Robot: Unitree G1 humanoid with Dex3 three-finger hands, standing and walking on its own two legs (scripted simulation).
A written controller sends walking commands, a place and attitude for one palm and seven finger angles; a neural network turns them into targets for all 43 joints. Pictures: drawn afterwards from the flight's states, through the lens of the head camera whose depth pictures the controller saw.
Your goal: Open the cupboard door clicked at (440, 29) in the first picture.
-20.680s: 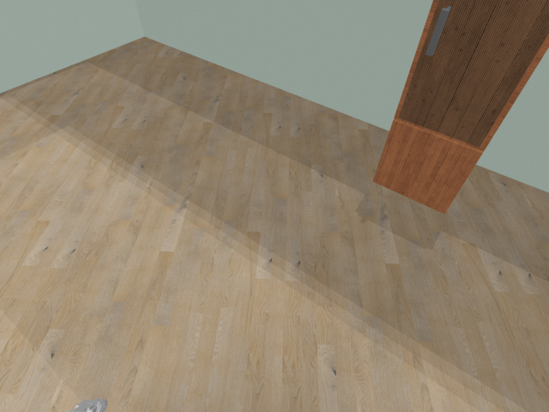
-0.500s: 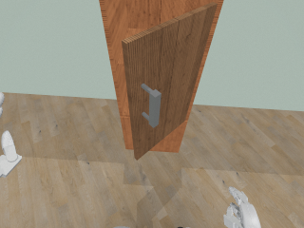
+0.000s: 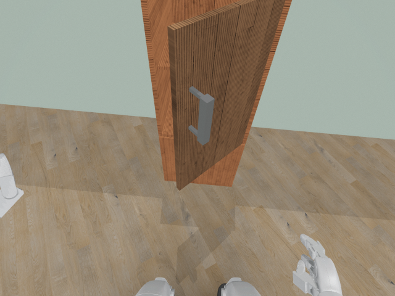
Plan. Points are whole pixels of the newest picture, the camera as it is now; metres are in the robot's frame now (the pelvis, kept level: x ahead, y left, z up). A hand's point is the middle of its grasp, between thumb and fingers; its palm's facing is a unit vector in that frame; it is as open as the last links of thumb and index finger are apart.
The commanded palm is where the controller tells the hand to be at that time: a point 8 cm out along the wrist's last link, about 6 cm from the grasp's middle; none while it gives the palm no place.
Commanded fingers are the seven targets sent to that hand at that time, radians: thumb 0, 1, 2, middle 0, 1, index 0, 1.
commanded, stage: step back with the hand held close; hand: left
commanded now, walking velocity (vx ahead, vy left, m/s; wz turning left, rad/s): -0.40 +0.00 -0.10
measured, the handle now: (198, 116) +0.50 +0.02 +0.06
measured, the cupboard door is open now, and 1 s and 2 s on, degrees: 46 46 46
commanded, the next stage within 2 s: stop stepping back and stand still in 0.26 s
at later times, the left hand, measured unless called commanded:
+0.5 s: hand out of the picture +0.12 +0.25 +0.19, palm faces +0.34 -0.81 -0.48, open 7.4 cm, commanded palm +0.07 +0.29 +0.20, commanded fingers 0.00 0.90 0.90 -0.20 -0.30 -0.20 -0.30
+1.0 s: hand out of the picture +0.08 +0.22 +0.18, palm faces +0.31 -0.82 -0.48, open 7.4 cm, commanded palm +0.03 +0.27 +0.20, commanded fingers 0.00 0.90 0.90 -0.20 -0.30 -0.20 -0.30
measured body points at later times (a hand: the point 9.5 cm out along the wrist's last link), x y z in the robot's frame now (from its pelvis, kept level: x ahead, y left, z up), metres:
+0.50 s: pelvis -0.09 +0.00 +0.03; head -0.05 +0.02 +0.47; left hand +0.10 +0.29 +0.22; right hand +0.10 -0.22 -0.04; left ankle -0.01 +0.11 -0.72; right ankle -0.14 -0.12 -0.68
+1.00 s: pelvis -0.14 -0.02 +0.02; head -0.14 -0.01 +0.47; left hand +0.06 +0.26 +0.21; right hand -0.04 -0.28 -0.07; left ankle -0.10 +0.09 -0.72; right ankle -0.17 -0.12 -0.72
